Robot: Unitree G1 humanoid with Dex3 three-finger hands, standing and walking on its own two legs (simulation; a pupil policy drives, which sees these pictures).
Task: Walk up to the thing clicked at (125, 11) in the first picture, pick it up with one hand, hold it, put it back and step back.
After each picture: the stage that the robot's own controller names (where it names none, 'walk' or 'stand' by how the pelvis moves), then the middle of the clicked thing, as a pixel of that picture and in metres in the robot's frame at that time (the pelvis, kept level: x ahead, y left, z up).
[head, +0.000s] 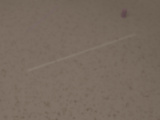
stand; (123, 13) +2.01 -0.62 -0.72
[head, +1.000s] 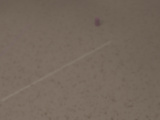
walk; (97, 21) +1.95 -0.10 -0.70
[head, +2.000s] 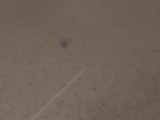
walk; (63, 42) +1.33 +0.25 -0.71
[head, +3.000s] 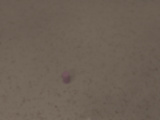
walk; (66, 77) +0.85 +0.19 -0.71
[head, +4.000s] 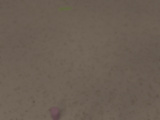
walk; (55, 113) +0.53 +0.20 -0.70
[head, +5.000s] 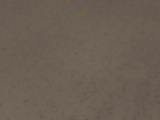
stand; out of the picture +0.39 +0.17 -0.71
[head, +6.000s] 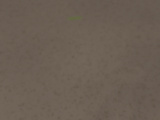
stand; out of the picture +0.38 +0.19 -0.72
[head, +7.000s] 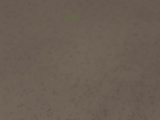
stand; out of the picture +0.38 +0.20 -0.73
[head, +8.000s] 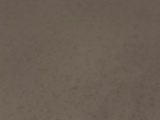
stand; out of the picture +0.37 +0.20 -0.73
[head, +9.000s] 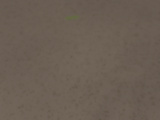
stand; out of the picture +0.37 +0.20 -0.73
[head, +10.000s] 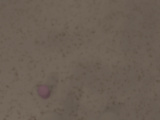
go down; (44, 92) +0.41 +0.20 -0.53
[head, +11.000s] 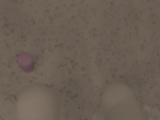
go down; (26, 63) +0.45 +0.24 -0.32
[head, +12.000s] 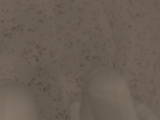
close in; out of the picture +0.43 +0.28 -0.24
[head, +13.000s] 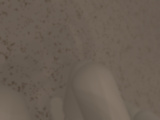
close; out of the picture +0.42 +0.30 -0.22
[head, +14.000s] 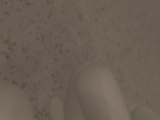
lift; out of the picture +0.39 +0.28 -0.22
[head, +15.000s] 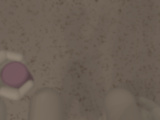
lift; (19, 78) +0.33 +0.22 -0.04
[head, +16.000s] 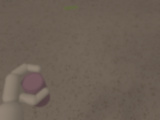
hold; (37, 90) +0.32 +0.16 +0.03
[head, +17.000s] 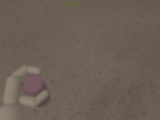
hold; (37, 91) +0.32 +0.17 +0.01
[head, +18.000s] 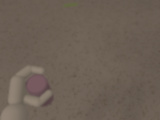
crouch; (40, 91) +0.33 +0.16 +0.01
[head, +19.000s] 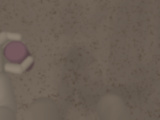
crouch; (20, 57) +0.43 +0.20 -0.07
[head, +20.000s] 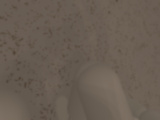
lower; out of the picture +0.40 +0.30 -0.23
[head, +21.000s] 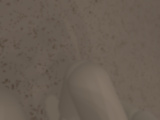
lower; out of the picture +0.42 +0.31 -0.23
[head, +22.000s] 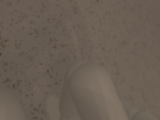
lower; out of the picture +0.42 +0.31 -0.23
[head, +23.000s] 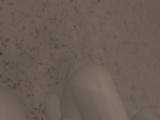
lower; out of the picture +0.42 +0.31 -0.23
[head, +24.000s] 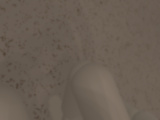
loosen; out of the picture +0.41 +0.30 -0.23
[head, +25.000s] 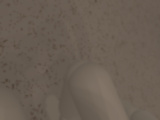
withdraw; out of the picture +0.41 +0.30 -0.23
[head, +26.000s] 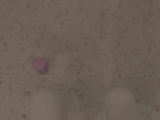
walk; (40, 66) +0.45 +0.21 -0.38
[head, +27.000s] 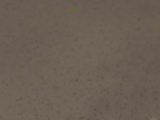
stand; out of the picture +0.38 +0.16 -0.66
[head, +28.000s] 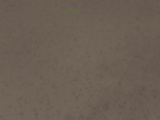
stand; out of the picture +0.39 +0.18 -0.67
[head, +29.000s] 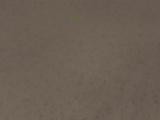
stand; out of the picture +0.40 +0.16 -0.71
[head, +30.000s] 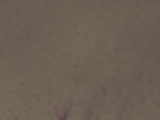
walk; (61, 114) +0.44 +0.15 -0.70
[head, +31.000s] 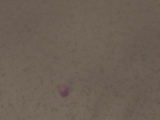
walk; (63, 91) +0.64 +0.21 -0.70
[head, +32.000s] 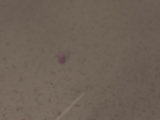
stand; (61, 58) +0.99 +0.18 -0.70
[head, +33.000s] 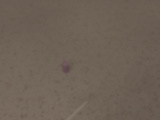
stand; (65, 67) +1.01 +0.17 -0.71
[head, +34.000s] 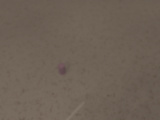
stand; (61, 69) +1.01 +0.21 -0.73
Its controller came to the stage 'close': yes
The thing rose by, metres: 0.71
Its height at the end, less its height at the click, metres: +0.00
